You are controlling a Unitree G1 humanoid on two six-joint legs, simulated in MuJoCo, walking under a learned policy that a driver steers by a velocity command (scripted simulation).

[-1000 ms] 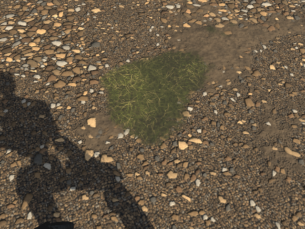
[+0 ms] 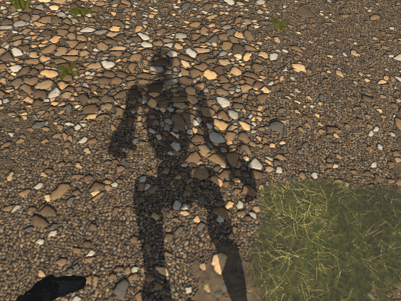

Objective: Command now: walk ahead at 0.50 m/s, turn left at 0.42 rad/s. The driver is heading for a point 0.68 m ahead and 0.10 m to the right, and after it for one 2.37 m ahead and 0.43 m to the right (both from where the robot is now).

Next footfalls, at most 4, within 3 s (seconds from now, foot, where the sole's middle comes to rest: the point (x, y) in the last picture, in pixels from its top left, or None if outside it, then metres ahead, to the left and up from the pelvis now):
0.16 right None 0.27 -0.14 -0.78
0.66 left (148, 282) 0.53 0.13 -0.78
1.20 right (218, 207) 0.80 -0.13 -0.78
1.68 left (189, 140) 1.13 -0.04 -0.78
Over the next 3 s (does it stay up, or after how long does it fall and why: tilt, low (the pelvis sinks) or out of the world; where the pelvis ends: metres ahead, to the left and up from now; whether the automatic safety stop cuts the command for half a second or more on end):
stays up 1.31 -0.33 0.00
